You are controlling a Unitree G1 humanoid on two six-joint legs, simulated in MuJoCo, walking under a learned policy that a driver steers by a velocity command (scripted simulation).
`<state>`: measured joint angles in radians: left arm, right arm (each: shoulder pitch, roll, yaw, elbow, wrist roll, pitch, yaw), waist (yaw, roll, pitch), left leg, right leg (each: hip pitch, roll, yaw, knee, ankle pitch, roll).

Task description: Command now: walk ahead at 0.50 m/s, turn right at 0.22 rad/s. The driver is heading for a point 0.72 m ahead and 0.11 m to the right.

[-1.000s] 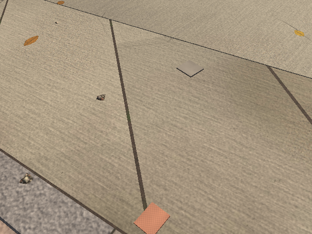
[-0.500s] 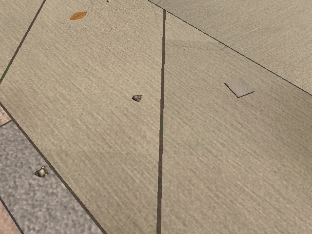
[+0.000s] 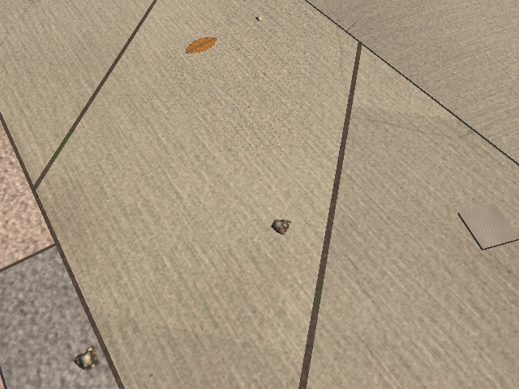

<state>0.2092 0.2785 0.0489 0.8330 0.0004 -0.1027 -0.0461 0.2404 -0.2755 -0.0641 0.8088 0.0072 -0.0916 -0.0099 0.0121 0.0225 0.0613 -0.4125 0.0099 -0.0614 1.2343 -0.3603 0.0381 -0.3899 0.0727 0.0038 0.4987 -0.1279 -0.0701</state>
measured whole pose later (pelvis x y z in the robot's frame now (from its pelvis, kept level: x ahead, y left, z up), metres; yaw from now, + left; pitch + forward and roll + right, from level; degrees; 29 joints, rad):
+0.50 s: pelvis +0.28 +0.02 +0.01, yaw -16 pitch +2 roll +1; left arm 0.33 0.30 0.06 0.75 -0.03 -0.04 0.01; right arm 0.14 -0.25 -0.06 0.70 -0.01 -0.11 0.01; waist 0.02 -0.04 -0.01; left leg -0.30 -0.04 0.02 0.44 -0.18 0.02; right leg -0.44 0.02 0.08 1.16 -0.40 -0.03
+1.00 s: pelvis +0.51 -0.14 +0.00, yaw -26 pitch +2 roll +1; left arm 0.17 0.26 0.04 0.65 0.01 -0.06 -0.04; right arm 0.29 -0.31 -0.05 0.83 0.03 -0.07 0.01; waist -0.02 0.02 0.05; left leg -0.43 0.08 -0.03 1.19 -0.43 -0.01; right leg -0.38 0.00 -0.06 0.53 -0.19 -0.05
